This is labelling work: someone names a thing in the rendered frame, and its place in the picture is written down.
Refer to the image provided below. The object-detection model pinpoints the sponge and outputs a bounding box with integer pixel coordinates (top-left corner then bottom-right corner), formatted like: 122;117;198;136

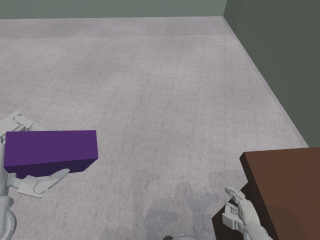
3;130;99;179

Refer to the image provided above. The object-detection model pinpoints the robot right forearm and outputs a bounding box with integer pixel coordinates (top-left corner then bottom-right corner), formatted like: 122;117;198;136
243;223;273;240

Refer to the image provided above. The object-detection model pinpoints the robot left forearm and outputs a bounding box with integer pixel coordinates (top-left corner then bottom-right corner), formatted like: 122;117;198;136
0;196;17;240

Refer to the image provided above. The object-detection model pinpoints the right robot hand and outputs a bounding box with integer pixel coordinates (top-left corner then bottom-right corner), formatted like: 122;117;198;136
222;186;261;235

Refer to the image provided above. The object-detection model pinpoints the table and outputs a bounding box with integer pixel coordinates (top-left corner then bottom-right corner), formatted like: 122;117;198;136
211;147;320;240

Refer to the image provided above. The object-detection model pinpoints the left robot hand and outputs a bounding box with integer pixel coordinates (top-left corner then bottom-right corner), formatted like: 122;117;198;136
0;111;70;199

